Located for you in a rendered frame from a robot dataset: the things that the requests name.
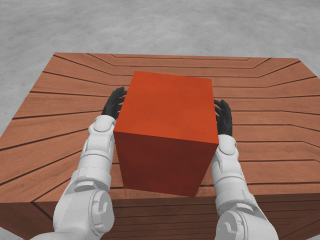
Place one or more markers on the left robot upper arm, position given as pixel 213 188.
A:
pixel 84 215

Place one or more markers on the pedestal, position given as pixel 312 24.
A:
pixel 275 109

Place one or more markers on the robot right hand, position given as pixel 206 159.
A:
pixel 224 120

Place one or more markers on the right robot forearm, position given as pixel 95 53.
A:
pixel 229 182

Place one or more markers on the left robot forearm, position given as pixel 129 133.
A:
pixel 93 171

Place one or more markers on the right robot upper arm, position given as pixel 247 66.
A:
pixel 237 225

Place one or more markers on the robot left hand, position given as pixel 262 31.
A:
pixel 112 106

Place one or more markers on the carton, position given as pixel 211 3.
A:
pixel 166 133

